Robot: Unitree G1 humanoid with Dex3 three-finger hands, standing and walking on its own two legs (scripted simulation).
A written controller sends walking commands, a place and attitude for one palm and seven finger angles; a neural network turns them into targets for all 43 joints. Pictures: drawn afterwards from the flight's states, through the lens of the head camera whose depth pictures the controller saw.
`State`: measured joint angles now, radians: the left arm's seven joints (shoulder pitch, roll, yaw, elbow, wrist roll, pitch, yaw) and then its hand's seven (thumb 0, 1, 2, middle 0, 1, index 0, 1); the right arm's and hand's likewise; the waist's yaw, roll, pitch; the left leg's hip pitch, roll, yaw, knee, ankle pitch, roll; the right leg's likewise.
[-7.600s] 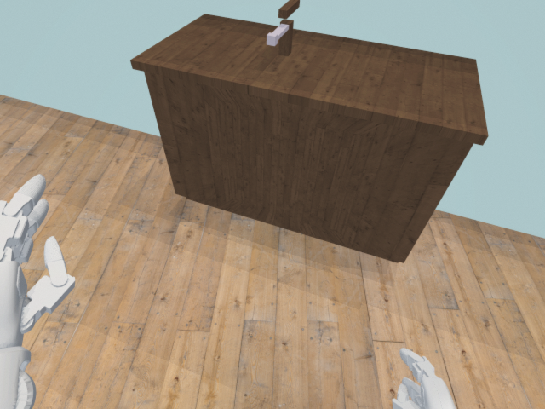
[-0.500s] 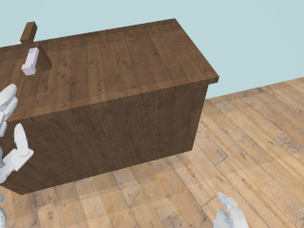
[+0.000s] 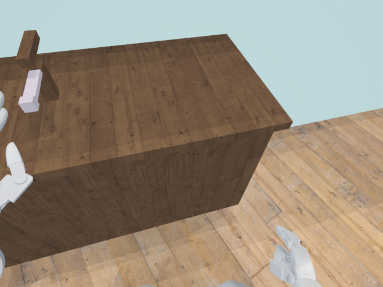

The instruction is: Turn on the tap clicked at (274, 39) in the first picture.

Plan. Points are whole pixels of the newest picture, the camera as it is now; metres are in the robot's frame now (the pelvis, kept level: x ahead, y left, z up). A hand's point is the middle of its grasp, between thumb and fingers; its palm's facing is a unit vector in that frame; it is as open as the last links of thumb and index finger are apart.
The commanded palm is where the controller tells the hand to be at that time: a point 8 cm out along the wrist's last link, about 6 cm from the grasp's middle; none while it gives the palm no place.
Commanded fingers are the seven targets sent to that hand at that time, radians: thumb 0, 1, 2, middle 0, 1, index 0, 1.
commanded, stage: come to a stop and stand still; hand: left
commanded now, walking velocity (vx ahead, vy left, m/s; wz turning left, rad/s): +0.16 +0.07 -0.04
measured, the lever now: (29, 104) +0.46 +0.40 +0.10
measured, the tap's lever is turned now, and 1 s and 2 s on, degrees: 0 0 0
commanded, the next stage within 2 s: look again from close up in 1.18 s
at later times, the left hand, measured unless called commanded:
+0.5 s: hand (49, 180) +0.23 +0.22 +0.18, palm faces +0.35 -0.84 -0.42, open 7.4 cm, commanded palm +0.18 +0.27 +0.19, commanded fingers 0.00 0.90 0.90 -0.20 -0.30 -0.20 -0.30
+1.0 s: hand out of the picture +0.24 +0.30 +0.18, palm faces +0.37 -0.85 -0.38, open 7.5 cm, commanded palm +0.18 +0.33 +0.19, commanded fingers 0.00 0.90 0.90 -0.20 -0.30 -0.20 -0.30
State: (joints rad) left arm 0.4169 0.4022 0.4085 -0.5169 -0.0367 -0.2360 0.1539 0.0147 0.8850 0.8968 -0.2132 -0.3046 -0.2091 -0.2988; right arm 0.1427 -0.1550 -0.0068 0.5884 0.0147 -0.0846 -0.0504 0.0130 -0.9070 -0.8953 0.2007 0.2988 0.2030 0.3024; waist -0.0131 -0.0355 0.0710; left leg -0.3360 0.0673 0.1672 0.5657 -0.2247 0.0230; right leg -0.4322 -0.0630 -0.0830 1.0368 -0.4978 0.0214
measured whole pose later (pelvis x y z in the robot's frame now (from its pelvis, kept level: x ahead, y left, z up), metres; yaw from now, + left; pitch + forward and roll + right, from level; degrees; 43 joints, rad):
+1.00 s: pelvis +0.00 +0.06 +0.01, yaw -4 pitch -1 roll -1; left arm 0.39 0.37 0.40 -0.46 -0.03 -0.21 0.12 0.02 0.88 0.90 -0.22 -0.31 -0.21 -0.30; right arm 0.26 -0.20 0.07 0.59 -0.03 -0.17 -0.01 0.02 -0.90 -0.89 0.21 0.30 0.21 0.30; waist 0.02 -0.04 0.07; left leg -0.23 -0.05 0.09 0.45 -0.21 0.08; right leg -0.26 -0.03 -0.03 0.42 -0.15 0.01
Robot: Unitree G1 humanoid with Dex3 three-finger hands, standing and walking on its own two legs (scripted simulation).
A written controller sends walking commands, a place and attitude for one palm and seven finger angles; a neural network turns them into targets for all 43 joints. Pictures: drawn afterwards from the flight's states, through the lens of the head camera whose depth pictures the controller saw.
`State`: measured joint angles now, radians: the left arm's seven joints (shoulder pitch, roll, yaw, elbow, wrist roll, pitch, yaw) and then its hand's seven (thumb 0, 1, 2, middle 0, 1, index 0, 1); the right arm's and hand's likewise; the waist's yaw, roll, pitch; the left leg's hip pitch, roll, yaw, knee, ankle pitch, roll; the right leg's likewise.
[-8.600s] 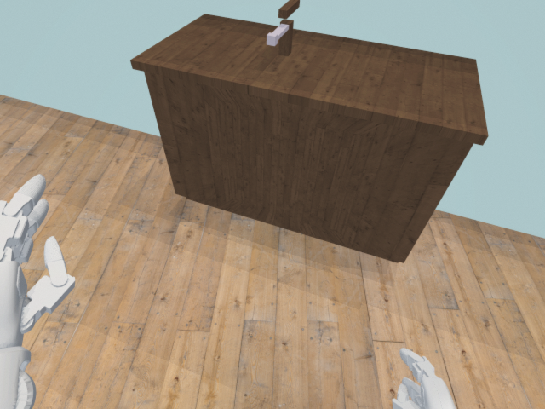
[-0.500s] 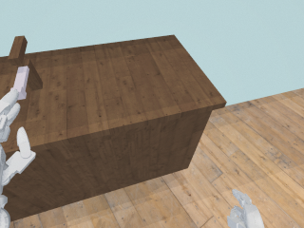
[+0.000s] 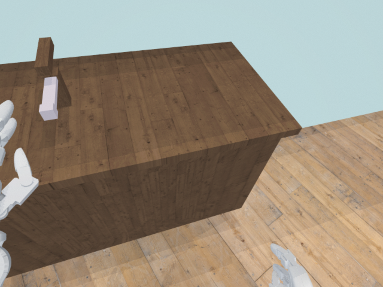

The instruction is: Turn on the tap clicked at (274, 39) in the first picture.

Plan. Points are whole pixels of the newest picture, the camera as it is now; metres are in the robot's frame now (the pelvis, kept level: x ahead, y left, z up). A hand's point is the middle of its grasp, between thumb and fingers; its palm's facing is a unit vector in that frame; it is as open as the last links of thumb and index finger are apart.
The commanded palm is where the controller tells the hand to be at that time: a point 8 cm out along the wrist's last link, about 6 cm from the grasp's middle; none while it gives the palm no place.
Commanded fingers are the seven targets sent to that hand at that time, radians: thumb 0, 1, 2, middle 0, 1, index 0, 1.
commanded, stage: come to a stop and stand still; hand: left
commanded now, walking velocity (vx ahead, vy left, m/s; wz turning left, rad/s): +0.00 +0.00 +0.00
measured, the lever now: (48, 111) +0.44 +0.37 +0.09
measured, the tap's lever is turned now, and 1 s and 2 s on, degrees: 0 0 0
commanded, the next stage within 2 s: look again from close up in 0.18 s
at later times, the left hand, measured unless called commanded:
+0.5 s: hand (54, 180) +0.23 +0.23 +0.16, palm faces +0.43 -0.83 -0.36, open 7.4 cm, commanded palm +0.17 +0.26 +0.18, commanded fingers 0.00 0.90 0.90 -0.20 -0.30 -0.20 -0.30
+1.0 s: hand (52, 181) +0.23 +0.24 +0.16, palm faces +0.44 -0.83 -0.33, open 7.4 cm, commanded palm +0.17 +0.27 +0.18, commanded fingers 0.00 0.90 0.90 -0.20 -0.30 -0.20 -0.30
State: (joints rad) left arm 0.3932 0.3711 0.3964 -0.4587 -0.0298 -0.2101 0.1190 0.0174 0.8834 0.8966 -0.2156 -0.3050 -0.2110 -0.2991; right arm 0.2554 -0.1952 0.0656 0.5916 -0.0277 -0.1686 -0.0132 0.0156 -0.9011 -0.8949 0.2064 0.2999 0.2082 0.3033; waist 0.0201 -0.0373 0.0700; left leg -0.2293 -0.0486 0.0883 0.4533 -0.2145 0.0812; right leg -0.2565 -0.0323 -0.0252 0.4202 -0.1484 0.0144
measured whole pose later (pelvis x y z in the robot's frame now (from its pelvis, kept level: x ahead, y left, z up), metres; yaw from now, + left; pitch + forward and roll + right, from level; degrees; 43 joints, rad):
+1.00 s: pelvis +0.02 -0.01 -0.01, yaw +2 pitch -1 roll -2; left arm 0.46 0.33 0.33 -0.46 -0.06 -0.19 0.15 0.01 0.89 0.90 -0.21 -0.30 -0.21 -0.30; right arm 0.22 -0.25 0.01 0.60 -0.01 -0.08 -0.05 0.01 -0.90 -0.90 0.21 0.30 0.21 0.30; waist -0.01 0.03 0.02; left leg -0.26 -0.02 0.03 0.59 -0.31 0.07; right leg -0.25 -0.01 -0.08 0.49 -0.23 0.00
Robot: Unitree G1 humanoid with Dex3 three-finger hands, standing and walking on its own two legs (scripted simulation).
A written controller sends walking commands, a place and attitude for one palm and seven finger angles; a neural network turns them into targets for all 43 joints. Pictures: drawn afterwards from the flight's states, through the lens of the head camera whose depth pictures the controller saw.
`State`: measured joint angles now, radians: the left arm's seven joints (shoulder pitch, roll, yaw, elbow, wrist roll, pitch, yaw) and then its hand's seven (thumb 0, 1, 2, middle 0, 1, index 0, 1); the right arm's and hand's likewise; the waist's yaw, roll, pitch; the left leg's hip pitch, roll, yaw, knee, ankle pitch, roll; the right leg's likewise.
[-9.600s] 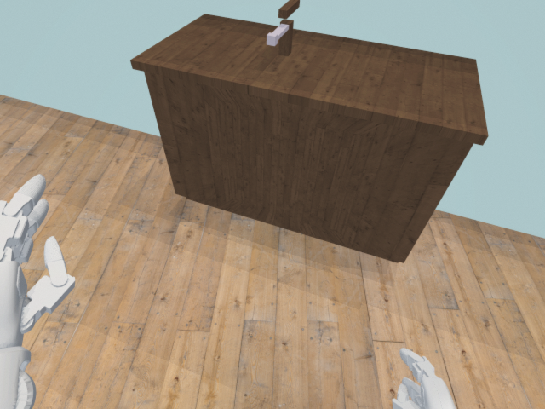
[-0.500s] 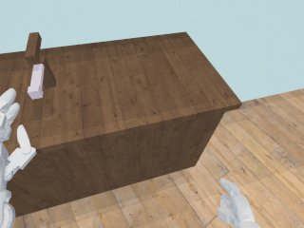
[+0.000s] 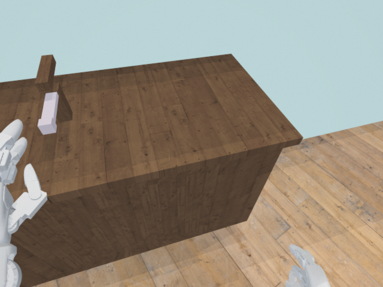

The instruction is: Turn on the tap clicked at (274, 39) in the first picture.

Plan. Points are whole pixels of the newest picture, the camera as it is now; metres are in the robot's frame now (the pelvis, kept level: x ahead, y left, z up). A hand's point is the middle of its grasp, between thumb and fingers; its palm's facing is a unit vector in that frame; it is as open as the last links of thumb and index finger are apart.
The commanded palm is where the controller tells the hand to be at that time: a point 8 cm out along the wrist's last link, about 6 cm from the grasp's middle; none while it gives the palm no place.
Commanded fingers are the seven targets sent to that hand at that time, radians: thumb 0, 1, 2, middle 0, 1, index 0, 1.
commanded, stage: shuffle to correct the standing spot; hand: left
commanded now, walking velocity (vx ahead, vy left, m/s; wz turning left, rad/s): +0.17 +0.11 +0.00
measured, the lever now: (47, 125) +0.43 +0.36 +0.09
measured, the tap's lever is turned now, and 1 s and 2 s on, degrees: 0 0 0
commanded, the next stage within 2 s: come to a stop and stand still in 0.36 s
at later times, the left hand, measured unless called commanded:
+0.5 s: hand (29, 155) +0.28 +0.29 +0.17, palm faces +0.44 -0.81 -0.38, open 7.5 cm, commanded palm +0.22 +0.32 +0.18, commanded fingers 0.00 0.90 0.90 -0.20 -0.30 -0.20 -0.30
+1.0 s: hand (36, 139) +0.32 +0.30 +0.17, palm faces +0.36 -0.84 -0.39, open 7.5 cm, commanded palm +0.26 +0.34 +0.18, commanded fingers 0.00 0.90 0.90 -0.20 -0.30 -0.20 -0.30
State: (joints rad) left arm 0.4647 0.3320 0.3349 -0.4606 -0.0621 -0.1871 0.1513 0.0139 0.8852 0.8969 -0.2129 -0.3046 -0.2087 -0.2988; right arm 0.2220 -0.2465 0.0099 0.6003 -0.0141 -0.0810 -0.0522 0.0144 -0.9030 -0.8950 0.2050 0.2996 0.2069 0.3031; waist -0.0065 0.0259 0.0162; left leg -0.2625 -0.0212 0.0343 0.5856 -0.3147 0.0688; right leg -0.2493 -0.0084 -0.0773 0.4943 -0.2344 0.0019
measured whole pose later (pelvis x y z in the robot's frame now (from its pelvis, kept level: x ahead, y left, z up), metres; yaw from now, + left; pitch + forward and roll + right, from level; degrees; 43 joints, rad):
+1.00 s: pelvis +0.10 +0.06 +0.01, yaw +0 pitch +0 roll -1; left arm 0.49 0.38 0.35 -0.58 -0.07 -0.13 0.15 0.02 0.89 0.90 -0.21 -0.30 -0.21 -0.30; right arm 0.11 -0.21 0.01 0.55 0.00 -0.08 -0.07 0.01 -0.90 -0.90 0.20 0.30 0.21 0.30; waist 0.01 -0.01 0.10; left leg -0.20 -0.02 0.01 0.44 -0.25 0.02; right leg -0.20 0.03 -0.07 0.39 -0.20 -0.03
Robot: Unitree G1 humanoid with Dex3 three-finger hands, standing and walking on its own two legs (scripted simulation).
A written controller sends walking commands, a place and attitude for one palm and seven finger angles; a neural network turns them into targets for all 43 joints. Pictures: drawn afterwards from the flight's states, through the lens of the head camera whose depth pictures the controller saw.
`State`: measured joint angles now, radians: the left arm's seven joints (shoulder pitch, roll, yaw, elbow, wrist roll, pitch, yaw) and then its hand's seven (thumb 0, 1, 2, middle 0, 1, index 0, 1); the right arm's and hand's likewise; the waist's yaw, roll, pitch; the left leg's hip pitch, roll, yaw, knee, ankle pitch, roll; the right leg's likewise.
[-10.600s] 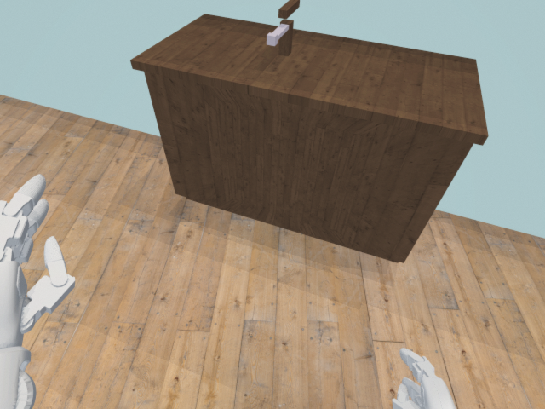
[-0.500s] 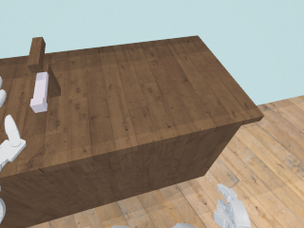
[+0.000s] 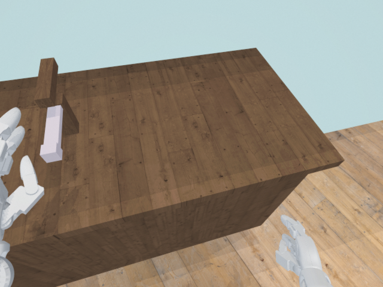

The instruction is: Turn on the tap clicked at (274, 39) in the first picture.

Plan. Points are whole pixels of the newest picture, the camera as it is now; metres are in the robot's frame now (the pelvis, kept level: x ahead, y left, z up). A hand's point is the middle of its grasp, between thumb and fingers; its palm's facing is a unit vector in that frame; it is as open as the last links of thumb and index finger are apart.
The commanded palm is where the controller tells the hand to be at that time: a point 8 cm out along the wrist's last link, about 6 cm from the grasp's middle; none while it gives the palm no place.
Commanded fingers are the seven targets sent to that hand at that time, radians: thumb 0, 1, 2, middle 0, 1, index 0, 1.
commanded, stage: come to a stop and stand still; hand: left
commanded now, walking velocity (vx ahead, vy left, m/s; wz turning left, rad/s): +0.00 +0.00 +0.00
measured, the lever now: (51, 152) +0.33 +0.30 +0.08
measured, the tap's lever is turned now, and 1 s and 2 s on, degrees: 0 0 0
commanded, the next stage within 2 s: look again from close up in 0.46 s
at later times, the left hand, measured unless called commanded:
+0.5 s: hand (30, 211) +0.19 +0.24 +0.16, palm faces +0.40 -0.85 -0.35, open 7.5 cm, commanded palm +0.13 +0.28 +0.17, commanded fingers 0.00 0.90 0.90 -0.20 -0.30 -0.20 -0.30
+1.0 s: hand (10, 191) +0.22 +0.28 +0.15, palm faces +0.36 -0.86 -0.36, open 7.5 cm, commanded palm +0.15 +0.31 +0.17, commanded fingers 0.00 0.90 0.90 -0.20 -0.30 -0.20 -0.30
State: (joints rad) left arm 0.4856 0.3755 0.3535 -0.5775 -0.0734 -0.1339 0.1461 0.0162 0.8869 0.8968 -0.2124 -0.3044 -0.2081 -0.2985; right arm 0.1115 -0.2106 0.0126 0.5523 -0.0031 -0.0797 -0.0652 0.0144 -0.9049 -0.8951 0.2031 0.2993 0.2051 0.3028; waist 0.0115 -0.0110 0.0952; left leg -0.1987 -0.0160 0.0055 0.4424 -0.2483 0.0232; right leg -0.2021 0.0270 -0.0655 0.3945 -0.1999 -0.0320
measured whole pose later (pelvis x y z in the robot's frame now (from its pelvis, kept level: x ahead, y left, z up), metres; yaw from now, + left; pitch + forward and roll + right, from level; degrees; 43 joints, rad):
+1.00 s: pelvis -0.01 +0.03 +0.00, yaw -1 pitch -1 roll -1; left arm 0.37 0.40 0.38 -0.45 -0.05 -0.24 0.07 0.02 0.88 0.90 -0.22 -0.31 -0.21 -0.30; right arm 0.22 -0.19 0.04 0.59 0.01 -0.17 -0.02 0.02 -0.90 -0.90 0.20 0.30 0.21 0.30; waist 0.04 -0.06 0.08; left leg -0.22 -0.04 0.04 0.47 -0.25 0.07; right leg -0.22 0.00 -0.03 0.41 -0.18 0.01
